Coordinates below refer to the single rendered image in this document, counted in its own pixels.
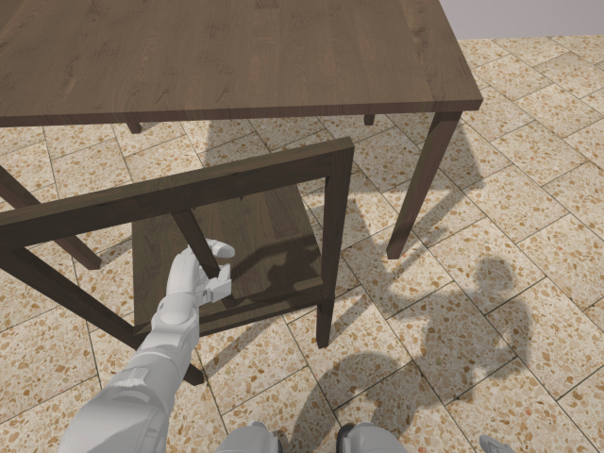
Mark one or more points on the left robot upper arm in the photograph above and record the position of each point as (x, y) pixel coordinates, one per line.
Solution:
(110, 426)

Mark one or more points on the robot right shin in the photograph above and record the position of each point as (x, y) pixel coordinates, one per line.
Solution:
(362, 424)

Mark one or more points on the robot left forearm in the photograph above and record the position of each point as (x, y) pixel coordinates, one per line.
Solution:
(156, 370)

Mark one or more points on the chair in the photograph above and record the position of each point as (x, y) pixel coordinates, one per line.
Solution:
(253, 205)

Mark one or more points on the table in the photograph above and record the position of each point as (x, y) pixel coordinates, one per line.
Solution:
(91, 62)

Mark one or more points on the robot left thigh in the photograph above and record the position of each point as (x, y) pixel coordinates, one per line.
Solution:
(249, 439)

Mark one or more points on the robot left hand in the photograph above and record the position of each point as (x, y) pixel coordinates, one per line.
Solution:
(186, 274)

